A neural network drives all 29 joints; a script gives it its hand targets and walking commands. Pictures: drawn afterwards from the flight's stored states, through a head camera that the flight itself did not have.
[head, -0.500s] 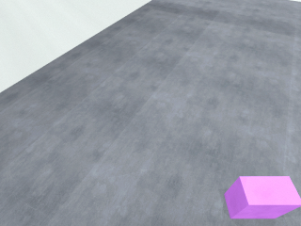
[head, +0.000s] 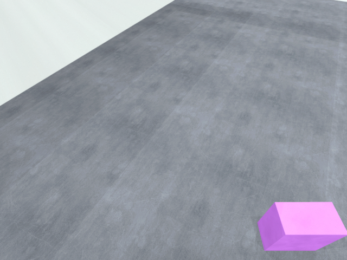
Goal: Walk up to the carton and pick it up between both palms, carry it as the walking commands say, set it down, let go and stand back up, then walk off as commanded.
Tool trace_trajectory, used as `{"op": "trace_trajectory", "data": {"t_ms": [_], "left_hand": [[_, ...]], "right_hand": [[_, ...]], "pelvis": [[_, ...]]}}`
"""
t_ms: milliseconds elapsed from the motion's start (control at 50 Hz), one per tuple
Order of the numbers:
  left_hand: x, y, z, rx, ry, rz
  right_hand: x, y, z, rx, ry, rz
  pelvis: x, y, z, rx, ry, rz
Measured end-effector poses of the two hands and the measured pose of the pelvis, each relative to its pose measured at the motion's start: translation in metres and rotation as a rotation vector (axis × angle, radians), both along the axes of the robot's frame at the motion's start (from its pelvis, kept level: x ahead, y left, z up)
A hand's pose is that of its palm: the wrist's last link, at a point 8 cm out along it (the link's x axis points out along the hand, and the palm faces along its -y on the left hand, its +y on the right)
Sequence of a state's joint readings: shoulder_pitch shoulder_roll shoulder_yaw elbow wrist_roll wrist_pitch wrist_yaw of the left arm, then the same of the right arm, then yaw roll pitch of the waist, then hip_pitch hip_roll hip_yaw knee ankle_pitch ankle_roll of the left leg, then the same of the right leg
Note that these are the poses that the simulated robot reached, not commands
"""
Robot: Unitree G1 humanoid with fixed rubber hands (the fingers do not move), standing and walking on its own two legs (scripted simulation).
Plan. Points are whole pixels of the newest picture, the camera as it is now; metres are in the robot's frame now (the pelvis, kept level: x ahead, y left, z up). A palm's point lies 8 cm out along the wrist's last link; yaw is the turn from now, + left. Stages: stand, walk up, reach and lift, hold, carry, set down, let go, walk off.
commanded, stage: stand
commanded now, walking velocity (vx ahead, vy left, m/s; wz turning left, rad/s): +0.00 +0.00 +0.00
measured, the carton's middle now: (296, 227) +0.38 -0.58 -0.64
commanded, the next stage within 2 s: none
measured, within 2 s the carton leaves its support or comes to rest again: neither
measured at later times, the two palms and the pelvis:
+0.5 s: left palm out of the picture +0.03 +0.29 -0.12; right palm out of the picture +0.04 -0.29 -0.12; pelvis -0.01 +0.00 +0.00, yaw +0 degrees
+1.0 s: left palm out of the picture +0.09 +0.30 -0.10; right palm out of the picture +0.09 -0.32 -0.10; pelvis +0.00 -0.01 +0.00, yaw +0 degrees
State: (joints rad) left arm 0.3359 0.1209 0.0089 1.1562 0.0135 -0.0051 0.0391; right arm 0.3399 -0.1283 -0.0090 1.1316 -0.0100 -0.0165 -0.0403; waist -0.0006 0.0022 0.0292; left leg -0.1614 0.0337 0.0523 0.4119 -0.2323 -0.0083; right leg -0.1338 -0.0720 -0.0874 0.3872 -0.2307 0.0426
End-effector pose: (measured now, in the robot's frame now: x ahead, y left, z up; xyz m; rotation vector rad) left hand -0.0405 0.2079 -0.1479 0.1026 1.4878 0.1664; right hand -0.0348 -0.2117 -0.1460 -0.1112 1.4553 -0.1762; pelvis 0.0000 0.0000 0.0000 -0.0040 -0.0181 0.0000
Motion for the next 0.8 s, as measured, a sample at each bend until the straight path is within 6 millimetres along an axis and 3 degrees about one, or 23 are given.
{"op": "trace_trajectory", "data": {"t_ms": [120,240,520,660,800], "left_hand": [[0.0,0.002,0.0,0.005,-0.006,0.0],[0.01,0.02,0.003,0.049,-0.047,-0.012],[0.076,0.083,0.027,0.193,-0.235,-0.103],[0.104,0.093,0.037,0.213,-0.297,-0.14],[0.12,0.093,0.042,0.215,-0.32,-0.163]], "right_hand": [[0.0,-0.002,0.0,-0.003,-0.005,0.004],[0.011,-0.019,0.003,-0.042,-0.048,0.021],[0.082,-0.085,0.028,-0.189,-0.241,0.113],[0.107,-0.099,0.039,-0.21,-0.291,0.142],[0.119,-0.104,0.042,-0.211,-0.3,0.155]], "pelvis": [[-0.001,0.0,0.0,0.0,-0.001,0.001],[-0.003,-0.001,-0.001,0.001,-0.007,0.0],[-0.01,-0.003,-0.001,0.0,-0.023,-0.002],[-0.01,-0.005,0.001,0.001,-0.023,-0.003],[-0.008,-0.007,0.002,0.002,-0.02,-0.004]]}}
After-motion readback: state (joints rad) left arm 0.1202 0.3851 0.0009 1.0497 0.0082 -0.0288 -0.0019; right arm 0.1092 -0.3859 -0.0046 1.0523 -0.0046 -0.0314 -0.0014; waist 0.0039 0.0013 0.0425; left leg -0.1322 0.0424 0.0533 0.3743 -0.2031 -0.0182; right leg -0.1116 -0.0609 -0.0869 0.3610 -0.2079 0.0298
